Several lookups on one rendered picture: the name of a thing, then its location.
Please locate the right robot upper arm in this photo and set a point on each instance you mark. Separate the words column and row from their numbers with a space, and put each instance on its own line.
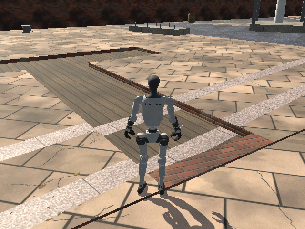
column 170, row 108

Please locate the left robot hand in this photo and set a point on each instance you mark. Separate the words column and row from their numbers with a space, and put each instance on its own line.
column 130, row 132

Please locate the right robot forearm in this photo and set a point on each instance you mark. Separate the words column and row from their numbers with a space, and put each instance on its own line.
column 176, row 126

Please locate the robot left thigh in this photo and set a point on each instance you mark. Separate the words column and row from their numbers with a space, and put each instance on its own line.
column 141, row 141

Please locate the left robot upper arm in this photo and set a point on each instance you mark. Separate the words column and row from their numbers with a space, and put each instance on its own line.
column 135, row 108

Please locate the left robot forearm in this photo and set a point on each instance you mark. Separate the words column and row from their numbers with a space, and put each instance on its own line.
column 129, row 124

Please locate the right robot hand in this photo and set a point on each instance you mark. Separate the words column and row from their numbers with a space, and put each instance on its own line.
column 174, row 134

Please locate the right robot shin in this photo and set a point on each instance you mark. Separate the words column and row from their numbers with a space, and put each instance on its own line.
column 162, row 172

